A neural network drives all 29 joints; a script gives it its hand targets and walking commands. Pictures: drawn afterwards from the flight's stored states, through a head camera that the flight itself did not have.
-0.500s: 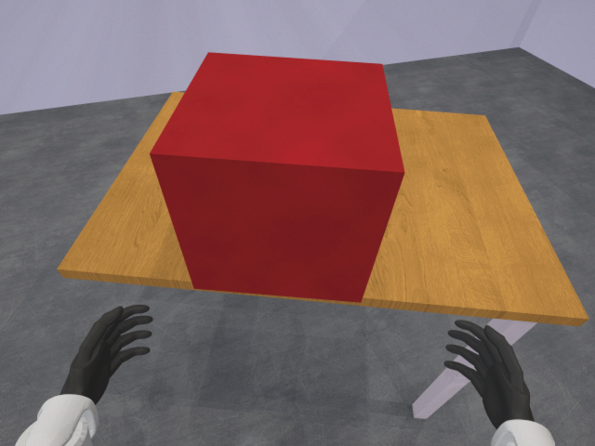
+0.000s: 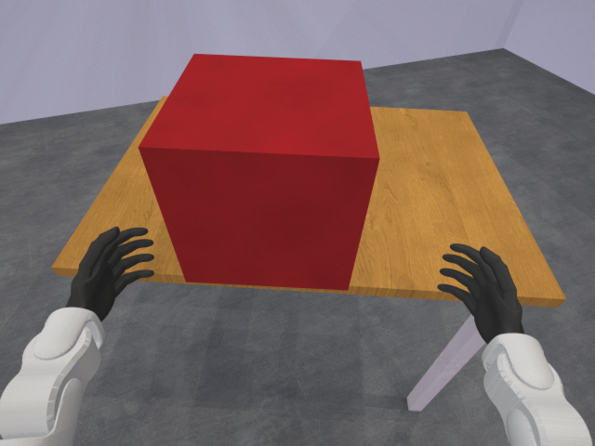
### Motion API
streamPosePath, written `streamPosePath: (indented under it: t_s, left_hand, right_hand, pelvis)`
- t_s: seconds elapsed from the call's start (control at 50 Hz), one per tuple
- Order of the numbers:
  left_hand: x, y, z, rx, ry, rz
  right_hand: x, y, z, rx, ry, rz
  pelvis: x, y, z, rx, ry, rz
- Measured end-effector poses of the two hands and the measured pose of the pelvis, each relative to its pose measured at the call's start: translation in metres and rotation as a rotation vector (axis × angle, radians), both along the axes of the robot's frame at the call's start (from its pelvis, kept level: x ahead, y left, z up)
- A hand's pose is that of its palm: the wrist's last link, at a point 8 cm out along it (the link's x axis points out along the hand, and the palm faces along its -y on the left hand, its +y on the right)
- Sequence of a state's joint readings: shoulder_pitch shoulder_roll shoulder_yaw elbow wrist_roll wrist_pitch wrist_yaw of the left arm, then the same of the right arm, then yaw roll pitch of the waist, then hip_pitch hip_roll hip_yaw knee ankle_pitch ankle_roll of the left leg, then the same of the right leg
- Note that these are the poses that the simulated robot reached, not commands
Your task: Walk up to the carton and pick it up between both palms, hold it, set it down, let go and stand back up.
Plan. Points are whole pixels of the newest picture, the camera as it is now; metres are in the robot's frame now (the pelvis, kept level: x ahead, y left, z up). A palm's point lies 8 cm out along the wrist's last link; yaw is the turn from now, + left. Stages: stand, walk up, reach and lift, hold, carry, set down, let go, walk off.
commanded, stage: reach and lift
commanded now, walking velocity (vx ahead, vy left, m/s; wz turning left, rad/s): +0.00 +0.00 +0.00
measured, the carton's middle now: (271, 173) +0.51 +0.06 +0.10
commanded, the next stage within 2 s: none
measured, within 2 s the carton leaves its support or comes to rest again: neither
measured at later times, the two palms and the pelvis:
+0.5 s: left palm (101, 226) +0.33 +0.26 +0.15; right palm (498, 255) +0.32 -0.22 +0.14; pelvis -0.03 +0.00 +0.00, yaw +0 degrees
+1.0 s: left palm (92, 158) +0.38 +0.26 +0.22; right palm (504, 183) +0.38 -0.23 +0.20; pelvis -0.01 +0.00 +0.00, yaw +1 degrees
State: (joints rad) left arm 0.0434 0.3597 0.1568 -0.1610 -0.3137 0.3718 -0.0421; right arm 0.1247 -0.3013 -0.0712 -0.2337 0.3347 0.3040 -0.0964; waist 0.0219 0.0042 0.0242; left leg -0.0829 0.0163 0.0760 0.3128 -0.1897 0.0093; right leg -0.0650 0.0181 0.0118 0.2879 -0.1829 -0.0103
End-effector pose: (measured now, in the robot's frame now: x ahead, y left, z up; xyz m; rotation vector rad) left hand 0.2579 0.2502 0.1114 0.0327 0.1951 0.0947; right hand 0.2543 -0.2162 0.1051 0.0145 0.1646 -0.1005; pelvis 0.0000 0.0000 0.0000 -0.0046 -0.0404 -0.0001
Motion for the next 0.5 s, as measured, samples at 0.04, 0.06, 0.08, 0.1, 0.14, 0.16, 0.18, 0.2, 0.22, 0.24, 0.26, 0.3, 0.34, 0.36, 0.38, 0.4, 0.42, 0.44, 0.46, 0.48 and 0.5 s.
streamPosePath:
  t_s: [0.04,0.06,0.08,0.1,0.14,0.16,0.18,0.2,0.22,0.24,0.26,0.3,0.34,0.36,0.38,0.4,0.42,0.44,0.46,0.48,0.5]
  left_hand:
    - [0.008,0.001,0.006,-0.006,-0.008,0.006]
    - [0.012,0.002,0.008,-0.010,-0.007,0.011]
    - [0.015,0.003,0.009,-0.012,-0.002,0.018]
    - [0.017,0.004,0.010,-0.015,0.005,0.024]
    - [0.022,0.005,0.012,-0.022,0.019,0.033]
    - [0.024,0.004,0.012,-0.030,0.027,0.034]
    - [0.026,0.004,0.013,-0.035,0.036,0.032]
    - [0.028,0.004,0.013,-0.036,0.042,0.032]
    - [0.031,0.003,0.015,-0.035,0.046,0.031]
    - [0.033,0.002,0.017,-0.034,0.046,0.028]
    - [0.036,0.001,0.020,-0.033,0.042,0.026]
    - [0.041,0.000,0.027,-0.035,0.028,0.024]
    - [0.047,0.001,0.034,-0.037,0.013,0.027]
    - [0.050,0.001,0.038,-0.037,0.006,0.029]
    - [0.053,0.002,0.041,-0.037,0.003,0.032]
    - [0.056,0.002,0.043,-0.038,0.007,0.034]
    - [0.059,0.003,0.043,-0.041,0.014,0.037]
    - [0.062,0.004,0.043,-0.044,0.025,0.039]
    - [0.065,0.004,0.043,-0.047,0.036,0.041]
    - [0.067,0.005,0.042,-0.049,0.048,0.043]
    - [0.070,0.005,0.042,-0.051,0.058,0.044]
  right_hand:
    - [0.007,-0.002,0.004,-0.005,0.005,0.001]
    - [0.010,-0.003,0.005,-0.004,0.014,0.002]
    - [0.012,-0.003,0.005,-0.002,0.024,0.004]
    - [0.014,-0.003,0.005,0.001,0.035,0.006]
    - [0.018,-0.003,0.005,0.009,0.054,0.010]
    - [0.019,-0.003,0.005,0.014,0.061,0.011]
    - [0.021,-0.003,0.006,0.019,0.064,0.011]
    - [0.022,-0.003,0.007,0.021,0.064,0.010]
    - [0.024,-0.003,0.009,0.020,0.059,0.007]
    - [0.026,-0.003,0.012,0.020,0.050,0.005]
    - [0.028,-0.004,0.017,0.019,0.038,0.005]
    - [0.033,-0.003,0.026,0.016,0.013,0.008]
    - [0.038,-0.003,0.034,0.012,-0.005,0.012]
    - [0.041,-0.003,0.038,0.010,-0.009,0.014]
    - [0.044,-0.004,0.040,0.007,-0.006,0.013]
    - [0.048,-0.005,0.040,0.005,0.002,0.010]
    - [0.051,-0.006,0.040,0.005,0.015,0.008]
    - [0.054,-0.007,0.040,0.005,0.029,0.006]
    - [0.056,-0.007,0.039,0.007,0.042,0.005]
    - [0.059,-0.008,0.039,0.011,0.053,0.005]
    - [0.062,-0.008,0.039,0.014,0.062,0.006]
  pelvis:
    - [-0.003,-0.001,0.000,0.002,0.003,-0.002]
    - [-0.004,-0.001,0.000,0.002,0.004,-0.002]
    - [-0.006,-0.002,0.000,0.002,0.004,-0.003]
    - [-0.007,-0.002,0.000,0.003,0.004,-0.005]
    - [-0.010,-0.002,0.000,0.003,0.003,-0.006]
    - [-0.011,-0.003,0.000,0.002,0.002,-0.005]
    - [-0.012,-0.003,0.000,0.002,0.002,-0.004]
    - [-0.014,-0.003,0.000,0.002,0.003,-0.004]
    - [-0.015,-0.003,0.000,0.001,0.004,-0.004]
    - [-0.016,-0.003,0.000,0.001,0.005,-0.005]
    - [-0.017,-0.003,-0.001,0.001,0.007,-0.006]
    - [-0.020,-0.003,-0.001,0.002,0.011,-0.007]
    - [-0.021,-0.003,-0.001,0.002,0.016,-0.007]
    - [-0.022,-0.003,-0.001,0.002,0.019,-0.007]
    - [-0.023,-0.003,-0.001,0.002,0.021,-0.006]
    - [-0.024,-0.003,-0.001,0.002,0.022,-0.005]
    - [-0.024,-0.003,-0.002,0.002,0.023,-0.005]
    - [-0.025,-0.003,-0.002,0.002,0.024,-0.005]
    - [-0.025,-0.003,-0.002,0.002,0.027,-0.004]
    - [-0.025,-0.003,-0.002,0.002,0.030,-0.004]
    - [-0.025,-0.003,-0.002,0.002,0.034,-0.004]
